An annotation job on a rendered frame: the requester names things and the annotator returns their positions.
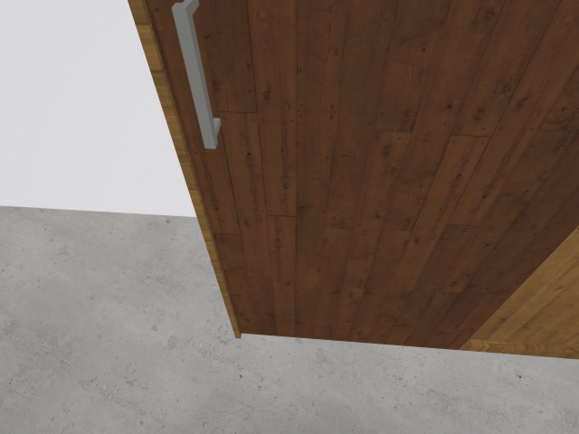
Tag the handle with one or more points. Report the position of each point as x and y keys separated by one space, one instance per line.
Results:
x=183 y=15

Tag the wardrobe door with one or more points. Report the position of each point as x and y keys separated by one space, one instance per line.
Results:
x=387 y=171
x=545 y=308

